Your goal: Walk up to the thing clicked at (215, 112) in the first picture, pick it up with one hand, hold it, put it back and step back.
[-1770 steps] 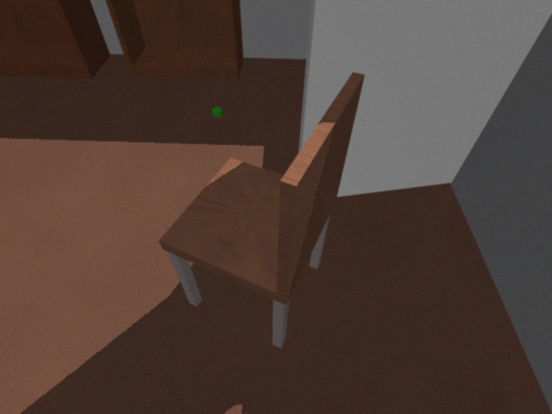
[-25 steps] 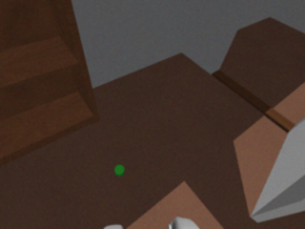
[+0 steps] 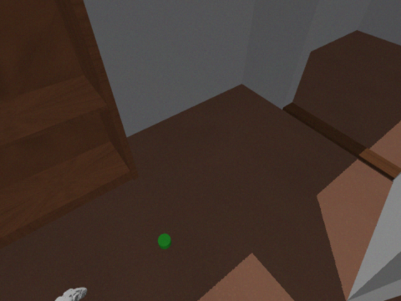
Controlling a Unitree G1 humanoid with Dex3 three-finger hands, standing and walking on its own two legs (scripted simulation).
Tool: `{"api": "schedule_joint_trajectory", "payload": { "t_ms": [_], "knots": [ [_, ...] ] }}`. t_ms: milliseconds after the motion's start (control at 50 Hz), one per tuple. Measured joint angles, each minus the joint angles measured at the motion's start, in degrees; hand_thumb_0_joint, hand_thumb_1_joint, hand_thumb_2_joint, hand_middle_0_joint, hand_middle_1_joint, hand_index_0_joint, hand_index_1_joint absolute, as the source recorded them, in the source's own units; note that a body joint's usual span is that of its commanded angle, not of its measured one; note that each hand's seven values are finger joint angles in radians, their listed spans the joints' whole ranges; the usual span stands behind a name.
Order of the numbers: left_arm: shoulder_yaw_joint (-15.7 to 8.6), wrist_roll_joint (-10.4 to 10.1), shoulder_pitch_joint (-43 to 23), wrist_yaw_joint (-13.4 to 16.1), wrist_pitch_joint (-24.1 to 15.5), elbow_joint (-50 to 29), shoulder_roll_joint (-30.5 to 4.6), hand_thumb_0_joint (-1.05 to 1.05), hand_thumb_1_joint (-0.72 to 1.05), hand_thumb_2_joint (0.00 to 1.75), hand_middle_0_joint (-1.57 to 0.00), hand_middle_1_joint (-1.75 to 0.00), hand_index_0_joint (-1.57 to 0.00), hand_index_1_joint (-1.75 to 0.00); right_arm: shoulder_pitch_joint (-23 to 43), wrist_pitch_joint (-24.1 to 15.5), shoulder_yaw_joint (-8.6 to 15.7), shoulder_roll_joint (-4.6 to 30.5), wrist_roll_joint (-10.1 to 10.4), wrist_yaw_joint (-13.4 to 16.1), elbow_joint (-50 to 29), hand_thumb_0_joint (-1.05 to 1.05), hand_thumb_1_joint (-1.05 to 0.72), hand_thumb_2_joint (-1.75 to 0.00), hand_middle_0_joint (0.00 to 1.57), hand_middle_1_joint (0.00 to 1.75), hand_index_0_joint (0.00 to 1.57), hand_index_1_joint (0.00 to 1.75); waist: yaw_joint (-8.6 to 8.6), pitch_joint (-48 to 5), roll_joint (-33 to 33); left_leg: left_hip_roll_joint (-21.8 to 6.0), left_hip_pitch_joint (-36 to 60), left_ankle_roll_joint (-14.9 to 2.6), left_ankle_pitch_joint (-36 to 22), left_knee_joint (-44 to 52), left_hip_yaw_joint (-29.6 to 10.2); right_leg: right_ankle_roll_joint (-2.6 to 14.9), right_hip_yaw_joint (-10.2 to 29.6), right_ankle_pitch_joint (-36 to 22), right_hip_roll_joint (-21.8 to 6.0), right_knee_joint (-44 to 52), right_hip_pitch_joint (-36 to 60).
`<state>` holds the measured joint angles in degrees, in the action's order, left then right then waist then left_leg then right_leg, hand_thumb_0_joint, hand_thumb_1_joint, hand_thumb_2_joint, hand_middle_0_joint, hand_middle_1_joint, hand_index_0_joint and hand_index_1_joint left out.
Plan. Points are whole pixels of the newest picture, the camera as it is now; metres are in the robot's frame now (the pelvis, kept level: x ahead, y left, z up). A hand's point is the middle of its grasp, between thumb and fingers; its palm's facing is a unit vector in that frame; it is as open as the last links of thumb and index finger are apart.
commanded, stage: walk up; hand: left
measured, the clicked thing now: (164, 241) +0.51 +0.19 -0.75
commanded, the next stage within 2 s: stand in 0.84 s
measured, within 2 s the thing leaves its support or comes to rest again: neither
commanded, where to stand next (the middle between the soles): +0.08 +0.00 m, yaw +1 degrees
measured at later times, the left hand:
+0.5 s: hand out of the picture +0.09 +0.25 -0.15, palm faces +0.01 -0.94 -0.34, open 7.3 cm
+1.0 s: hand out of the picture +0.10 +0.25 -0.15, palm faces +0.00 -0.94 -0.33, open 7.3 cm
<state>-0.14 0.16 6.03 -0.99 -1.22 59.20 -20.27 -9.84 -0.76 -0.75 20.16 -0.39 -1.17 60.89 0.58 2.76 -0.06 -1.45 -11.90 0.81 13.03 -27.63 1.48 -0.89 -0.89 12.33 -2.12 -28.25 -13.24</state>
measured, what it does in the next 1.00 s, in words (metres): stands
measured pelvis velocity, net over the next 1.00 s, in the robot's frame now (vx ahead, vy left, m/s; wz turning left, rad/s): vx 0.03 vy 0.00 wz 0.02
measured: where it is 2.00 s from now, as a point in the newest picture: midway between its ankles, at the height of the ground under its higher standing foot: outside the picture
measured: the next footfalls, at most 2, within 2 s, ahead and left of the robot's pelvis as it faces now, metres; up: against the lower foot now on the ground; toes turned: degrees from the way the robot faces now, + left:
none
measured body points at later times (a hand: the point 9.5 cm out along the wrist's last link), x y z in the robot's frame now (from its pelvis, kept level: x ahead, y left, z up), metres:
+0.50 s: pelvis +0.02 +0.00 +0.01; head +0.03 -0.01 +0.46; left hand +0.09 +0.30 -0.12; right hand +0.11 -0.30 -0.12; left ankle +0.02 +0.13 -0.74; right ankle +0.03 -0.13 -0.74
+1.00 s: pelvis +0.03 +0.00 +0.01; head +0.04 -0.01 +0.46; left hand +0.10 +0.30 -0.12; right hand +0.11 -0.31 -0.12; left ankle +0.02 +0.13 -0.74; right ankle +0.03 -0.13 -0.74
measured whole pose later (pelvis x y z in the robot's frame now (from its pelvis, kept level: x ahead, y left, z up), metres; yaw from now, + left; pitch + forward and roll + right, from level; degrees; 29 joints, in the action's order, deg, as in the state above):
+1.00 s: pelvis +0.03 +0.00 +0.01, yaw +1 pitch -2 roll +0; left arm -0.5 0.4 4.6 -0.6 -0.8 66.5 -19.7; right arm -4.8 -0.3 -0.2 20.2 -0.5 -0.1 65.8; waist 0.4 2.8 0.2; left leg -1.7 -6.3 1.5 10.1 -18.2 0.1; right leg -0.9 -2.6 9.6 -1.7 -18.1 -6.7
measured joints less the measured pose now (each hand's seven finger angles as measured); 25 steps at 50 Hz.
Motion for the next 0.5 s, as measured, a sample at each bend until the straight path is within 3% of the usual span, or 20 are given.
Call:
{"api": "schedule_joint_trajectory", "payload": {
  "t_ms": [220, 500],
  "knots": [
    [0.0, -0.1, -1.4, -0.2, 0.3, 4.5, -0.1, 0.00, 0.91, 0.90, -0.20, -0.30, -0.21, -0.30, 1.2, -0.5, 0.4, 1.1, -0.1, 0.7, 3.8, 0.00, -0.91, -0.90, 0.20, 0.30, 0.20, 0.30, 0.35, -0.1, -0.9, -0.2, 2.7, 0.16, -1.9, 5.1, -0.6, -0.12, -0.7, -2.3, 0.3, 6.1, 3.4],
    [-0.3, 0.1, -0.9, 0.0, 0.5, 7.7, 0.1, 0.00, 0.91, 0.90, -0.20, -0.30, -0.21, -0.30, 4.4, -0.1, 0.6, 0.4, 0.1, 0.8, 4.3, 0.00, -0.91, -0.90, 0.20, 0.30, 0.20, 0.30, -0.63, -0.3, 0.8, -0.3, 4.2, 0.41, -2.1, 6.9, -1.4, -0.03, -1.7, -2.4, 0.4, 8.4, 5.5]
  ]
}}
